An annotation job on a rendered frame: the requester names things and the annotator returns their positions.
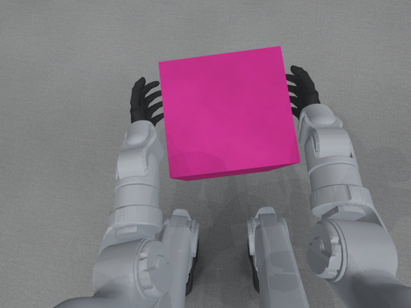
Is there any left robot upper arm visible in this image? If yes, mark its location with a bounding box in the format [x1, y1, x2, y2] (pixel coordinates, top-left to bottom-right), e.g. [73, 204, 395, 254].
[54, 237, 174, 308]

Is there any left robot hand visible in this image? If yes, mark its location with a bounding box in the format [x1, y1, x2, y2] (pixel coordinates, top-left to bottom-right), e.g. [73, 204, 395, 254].
[130, 77, 164, 126]

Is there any right robot thigh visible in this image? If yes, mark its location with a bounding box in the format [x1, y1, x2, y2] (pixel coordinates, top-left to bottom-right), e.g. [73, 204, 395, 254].
[247, 213, 310, 308]

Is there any left robot forearm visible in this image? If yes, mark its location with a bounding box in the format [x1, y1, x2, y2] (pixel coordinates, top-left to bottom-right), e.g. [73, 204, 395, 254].
[92, 120, 164, 285]

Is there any robot thigh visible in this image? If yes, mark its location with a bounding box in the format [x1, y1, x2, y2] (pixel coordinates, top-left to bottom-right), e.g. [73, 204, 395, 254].
[154, 215, 199, 308]
[247, 213, 310, 308]

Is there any left robot thigh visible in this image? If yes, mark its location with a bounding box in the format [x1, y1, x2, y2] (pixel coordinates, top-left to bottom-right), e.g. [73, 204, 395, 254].
[154, 215, 199, 308]

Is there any carton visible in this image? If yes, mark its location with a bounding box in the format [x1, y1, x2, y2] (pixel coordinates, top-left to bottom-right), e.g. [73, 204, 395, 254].
[159, 46, 301, 181]

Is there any right robot upper arm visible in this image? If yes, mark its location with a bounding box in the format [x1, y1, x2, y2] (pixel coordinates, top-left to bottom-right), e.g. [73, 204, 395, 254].
[306, 219, 411, 308]

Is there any right robot hand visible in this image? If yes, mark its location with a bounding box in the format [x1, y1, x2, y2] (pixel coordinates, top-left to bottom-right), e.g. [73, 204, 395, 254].
[285, 65, 320, 120]

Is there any right robot forearm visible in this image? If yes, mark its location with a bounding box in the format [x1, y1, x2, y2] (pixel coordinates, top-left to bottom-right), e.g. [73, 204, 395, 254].
[298, 103, 398, 271]

